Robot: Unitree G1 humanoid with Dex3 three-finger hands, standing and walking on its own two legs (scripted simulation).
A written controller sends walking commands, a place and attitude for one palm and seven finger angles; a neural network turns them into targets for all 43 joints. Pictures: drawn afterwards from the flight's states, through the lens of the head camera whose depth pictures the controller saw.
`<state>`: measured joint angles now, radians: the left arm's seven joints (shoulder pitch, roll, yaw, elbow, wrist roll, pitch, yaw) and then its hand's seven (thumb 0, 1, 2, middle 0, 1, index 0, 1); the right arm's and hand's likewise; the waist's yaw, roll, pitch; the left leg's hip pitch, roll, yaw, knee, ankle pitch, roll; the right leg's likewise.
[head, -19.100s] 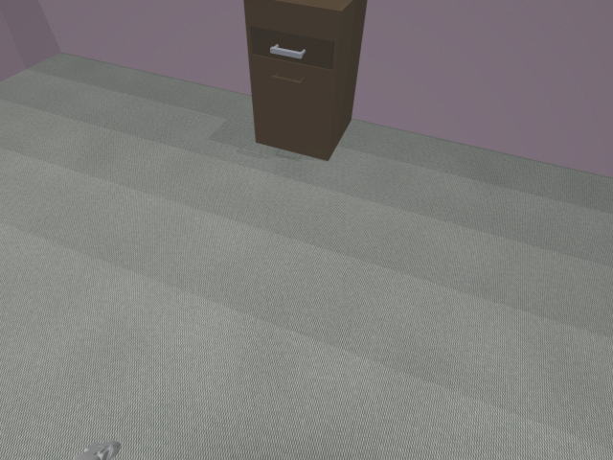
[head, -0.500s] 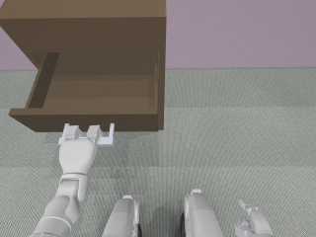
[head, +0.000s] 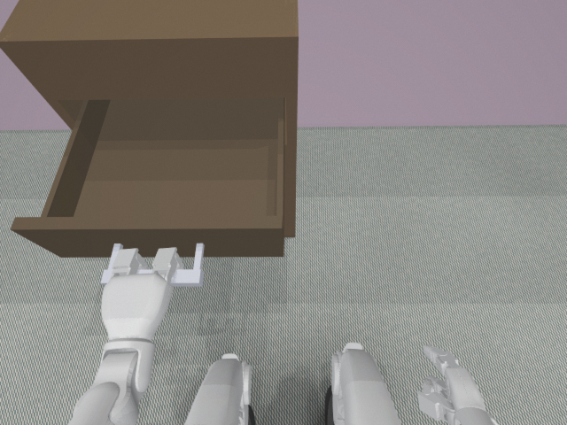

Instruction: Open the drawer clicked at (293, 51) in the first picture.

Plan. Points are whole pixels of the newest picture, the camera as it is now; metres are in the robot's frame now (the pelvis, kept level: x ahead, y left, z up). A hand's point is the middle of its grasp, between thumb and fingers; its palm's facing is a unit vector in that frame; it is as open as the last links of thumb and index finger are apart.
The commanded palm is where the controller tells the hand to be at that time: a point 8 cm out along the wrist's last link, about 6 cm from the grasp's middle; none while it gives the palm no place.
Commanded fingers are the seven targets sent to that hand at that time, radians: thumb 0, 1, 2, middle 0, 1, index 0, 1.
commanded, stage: pull the drawer open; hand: left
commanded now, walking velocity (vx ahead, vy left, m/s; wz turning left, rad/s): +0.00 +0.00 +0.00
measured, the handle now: (155, 264) +0.35 +0.21 -0.06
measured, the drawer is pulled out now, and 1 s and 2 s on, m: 0.24 0.30 0.30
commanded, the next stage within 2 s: open the thumb to release the handle in 0.92 s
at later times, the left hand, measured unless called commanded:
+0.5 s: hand (150, 331) +0.25 +0.21 -0.08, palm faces -0.06 -0.06 -1.00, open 5.5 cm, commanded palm +0.21 +0.21 -0.03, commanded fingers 0.00 0.90 0.90 -0.40 -1.35 -0.40 -1.35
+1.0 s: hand (147, 346) +0.23 +0.21 -0.08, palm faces -0.07 -0.06 -1.00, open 5.6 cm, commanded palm +0.21 +0.21 -0.03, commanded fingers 0.00 0.90 0.90 -0.40 -1.35 -0.40 -1.35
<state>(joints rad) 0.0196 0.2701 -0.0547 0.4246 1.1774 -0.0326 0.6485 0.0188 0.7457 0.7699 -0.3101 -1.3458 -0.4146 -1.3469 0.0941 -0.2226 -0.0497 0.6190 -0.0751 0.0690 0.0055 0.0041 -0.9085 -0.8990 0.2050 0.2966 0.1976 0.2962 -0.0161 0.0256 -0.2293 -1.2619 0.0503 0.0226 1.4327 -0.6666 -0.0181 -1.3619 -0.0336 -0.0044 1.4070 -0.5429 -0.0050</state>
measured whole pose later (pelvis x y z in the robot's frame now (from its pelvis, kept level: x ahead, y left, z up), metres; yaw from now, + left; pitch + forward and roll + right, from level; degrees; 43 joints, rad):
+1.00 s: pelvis +0.00 -0.01 -0.01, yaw +0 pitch +28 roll +2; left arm 0.25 0.28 -0.03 0.23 1.17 -0.10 0.65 0.02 0.74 0.76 -0.29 -1.35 -0.40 -1.32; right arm 0.06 -0.22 -0.03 0.58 -0.09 0.05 0.00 0.01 -0.91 -0.90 0.20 0.30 0.20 0.30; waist 0.00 0.02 -0.24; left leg -1.30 0.05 0.02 1.49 -0.69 -0.04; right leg -1.41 -0.03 0.00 1.48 -0.57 -0.02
